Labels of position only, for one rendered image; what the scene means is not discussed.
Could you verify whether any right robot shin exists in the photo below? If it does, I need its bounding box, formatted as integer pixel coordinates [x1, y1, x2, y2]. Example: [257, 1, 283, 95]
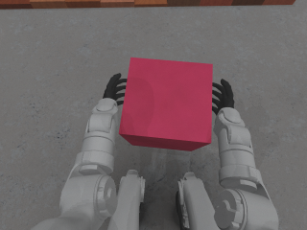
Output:
[180, 172, 204, 227]

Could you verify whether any left robot hand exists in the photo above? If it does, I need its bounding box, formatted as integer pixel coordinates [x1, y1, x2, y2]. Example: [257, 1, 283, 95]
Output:
[103, 73, 128, 105]

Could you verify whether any right robot thigh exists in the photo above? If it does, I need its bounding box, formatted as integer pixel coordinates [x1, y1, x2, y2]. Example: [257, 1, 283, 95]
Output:
[177, 176, 221, 230]

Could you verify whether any robot right forearm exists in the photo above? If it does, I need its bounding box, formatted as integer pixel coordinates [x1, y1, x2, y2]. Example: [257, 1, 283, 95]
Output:
[213, 107, 272, 203]

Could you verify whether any carton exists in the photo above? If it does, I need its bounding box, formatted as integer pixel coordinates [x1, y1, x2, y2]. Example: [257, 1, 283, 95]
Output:
[119, 57, 213, 151]

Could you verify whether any robot left forearm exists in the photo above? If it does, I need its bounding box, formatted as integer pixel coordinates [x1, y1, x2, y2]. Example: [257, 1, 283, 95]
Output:
[59, 98, 119, 211]

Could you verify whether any robot left upper arm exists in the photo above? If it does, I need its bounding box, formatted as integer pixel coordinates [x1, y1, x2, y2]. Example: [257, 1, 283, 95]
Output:
[31, 173, 118, 230]

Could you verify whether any robot right upper arm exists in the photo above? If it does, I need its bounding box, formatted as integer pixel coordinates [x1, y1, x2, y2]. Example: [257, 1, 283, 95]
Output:
[214, 188, 279, 230]

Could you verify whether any right robot hand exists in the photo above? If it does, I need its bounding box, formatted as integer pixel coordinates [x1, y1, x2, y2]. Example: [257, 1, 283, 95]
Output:
[212, 79, 235, 116]

